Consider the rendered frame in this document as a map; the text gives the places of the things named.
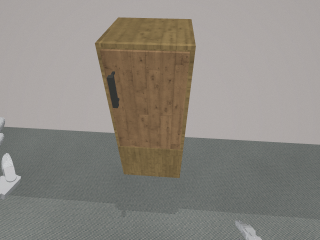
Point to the cupboard door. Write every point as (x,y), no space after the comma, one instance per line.
(151,87)

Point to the robot left hand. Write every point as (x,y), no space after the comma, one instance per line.
(9,180)

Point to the handle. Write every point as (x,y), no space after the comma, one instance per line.
(113,90)

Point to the robot right hand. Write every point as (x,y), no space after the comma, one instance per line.
(248,232)

